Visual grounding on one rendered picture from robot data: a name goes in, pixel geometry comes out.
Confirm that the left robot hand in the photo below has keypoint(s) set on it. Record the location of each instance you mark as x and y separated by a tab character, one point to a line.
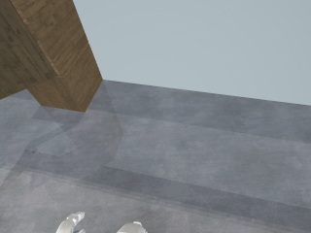
67	226

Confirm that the cupboard door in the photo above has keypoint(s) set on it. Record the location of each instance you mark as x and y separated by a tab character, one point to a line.
22	62

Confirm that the left robot thigh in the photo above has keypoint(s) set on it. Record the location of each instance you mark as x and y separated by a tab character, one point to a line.
132	228

